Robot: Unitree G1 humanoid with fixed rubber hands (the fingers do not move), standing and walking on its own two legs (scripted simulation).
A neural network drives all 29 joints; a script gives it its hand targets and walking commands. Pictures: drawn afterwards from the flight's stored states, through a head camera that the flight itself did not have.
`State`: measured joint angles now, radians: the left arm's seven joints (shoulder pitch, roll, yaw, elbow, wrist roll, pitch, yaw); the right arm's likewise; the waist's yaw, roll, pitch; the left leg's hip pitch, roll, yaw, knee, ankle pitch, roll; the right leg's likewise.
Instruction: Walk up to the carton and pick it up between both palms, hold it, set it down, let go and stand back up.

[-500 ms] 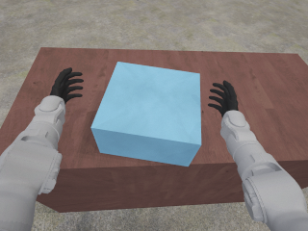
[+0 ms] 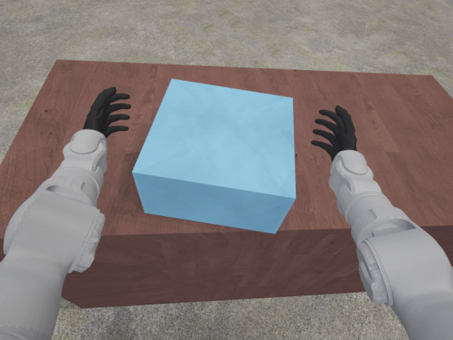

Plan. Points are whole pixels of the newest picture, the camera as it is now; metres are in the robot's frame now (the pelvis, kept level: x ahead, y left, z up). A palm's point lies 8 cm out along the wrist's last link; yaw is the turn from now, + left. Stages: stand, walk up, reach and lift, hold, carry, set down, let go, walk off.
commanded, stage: reach and lift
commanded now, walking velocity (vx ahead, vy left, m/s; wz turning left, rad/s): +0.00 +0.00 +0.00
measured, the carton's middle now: (221, 153) +0.50 -0.01 +0.01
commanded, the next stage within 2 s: none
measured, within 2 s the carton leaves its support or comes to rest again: neither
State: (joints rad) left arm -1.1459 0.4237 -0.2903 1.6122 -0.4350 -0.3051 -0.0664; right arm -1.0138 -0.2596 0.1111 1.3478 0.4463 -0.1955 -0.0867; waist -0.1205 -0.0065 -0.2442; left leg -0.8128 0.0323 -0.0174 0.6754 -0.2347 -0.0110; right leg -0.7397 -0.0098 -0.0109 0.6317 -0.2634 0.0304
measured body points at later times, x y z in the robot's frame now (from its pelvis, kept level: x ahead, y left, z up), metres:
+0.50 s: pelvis +0.01 +0.00 +0.00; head +0.09 +0.04 +0.44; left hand +0.50 +0.18 +0.08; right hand +0.46 -0.19 +0.09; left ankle +0.04 +0.12 -0.71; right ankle +0.01 -0.14 -0.71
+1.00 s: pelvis +0.01 +0.00 +0.00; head +0.09 +0.03 +0.45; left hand +0.50 +0.17 +0.08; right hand +0.45 -0.20 +0.09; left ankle +0.04 +0.12 -0.71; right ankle +0.01 -0.14 -0.71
